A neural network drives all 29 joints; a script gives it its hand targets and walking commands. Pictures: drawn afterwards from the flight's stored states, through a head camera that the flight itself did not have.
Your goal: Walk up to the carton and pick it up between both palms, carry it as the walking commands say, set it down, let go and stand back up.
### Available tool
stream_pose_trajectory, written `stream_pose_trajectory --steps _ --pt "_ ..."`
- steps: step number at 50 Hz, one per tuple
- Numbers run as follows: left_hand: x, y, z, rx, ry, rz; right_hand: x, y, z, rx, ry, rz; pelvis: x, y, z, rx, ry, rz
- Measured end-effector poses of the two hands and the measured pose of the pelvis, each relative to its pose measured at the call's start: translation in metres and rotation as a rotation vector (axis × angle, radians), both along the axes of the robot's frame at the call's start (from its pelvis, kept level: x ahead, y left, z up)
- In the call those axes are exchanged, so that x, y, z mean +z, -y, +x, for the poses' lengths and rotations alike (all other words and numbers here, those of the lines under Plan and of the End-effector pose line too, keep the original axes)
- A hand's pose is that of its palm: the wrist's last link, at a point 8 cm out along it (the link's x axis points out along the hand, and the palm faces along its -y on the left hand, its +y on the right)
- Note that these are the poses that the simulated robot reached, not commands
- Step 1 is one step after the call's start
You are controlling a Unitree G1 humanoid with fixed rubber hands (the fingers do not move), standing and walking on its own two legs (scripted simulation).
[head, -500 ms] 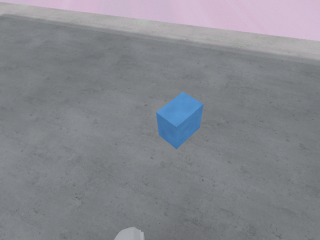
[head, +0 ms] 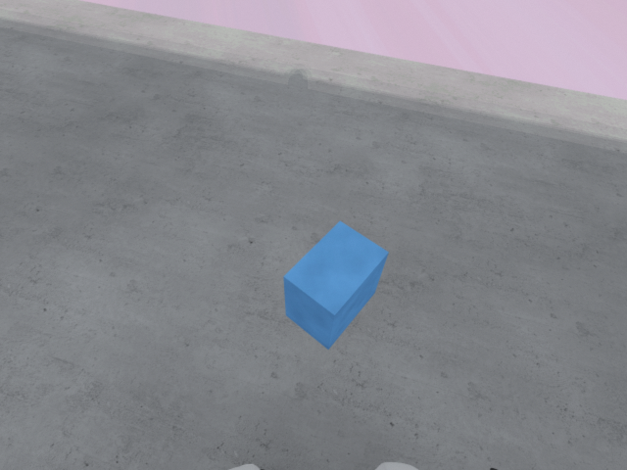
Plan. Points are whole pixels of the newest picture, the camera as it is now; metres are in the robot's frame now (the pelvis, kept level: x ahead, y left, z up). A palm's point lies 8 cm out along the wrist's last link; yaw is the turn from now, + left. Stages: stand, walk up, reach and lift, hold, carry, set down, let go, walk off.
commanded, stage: walk up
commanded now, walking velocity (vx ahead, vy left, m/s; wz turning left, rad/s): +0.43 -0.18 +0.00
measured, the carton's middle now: (334, 285) +0.70 -0.06 -0.63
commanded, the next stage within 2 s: none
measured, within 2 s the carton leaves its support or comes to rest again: neither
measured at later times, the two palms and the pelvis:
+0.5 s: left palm (215, 386) +0.25 +0.16 -0.12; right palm (537, 423) +0.21 -0.31 -0.14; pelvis +0.20 -0.07 +0.01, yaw +0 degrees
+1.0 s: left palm (220, 378) +0.26 +0.16 -0.14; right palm (493, 342) +0.33 -0.27 -0.13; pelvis +0.29 -0.05 +0.01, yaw +1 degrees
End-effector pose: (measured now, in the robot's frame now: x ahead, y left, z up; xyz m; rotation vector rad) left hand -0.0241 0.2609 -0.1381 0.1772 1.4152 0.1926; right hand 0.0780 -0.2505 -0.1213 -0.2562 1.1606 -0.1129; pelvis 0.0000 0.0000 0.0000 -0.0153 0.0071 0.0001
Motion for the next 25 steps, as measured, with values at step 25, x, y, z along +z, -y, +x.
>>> stream_pose_trajectory --steps 25 --pt "0.020 0.102 0.271 -0.031 0.185 -0.006 -0.015 0.058 0.132 -0.116 -0.168 0.088 0.011 0.073 0.201 0.004 0.013 0.038"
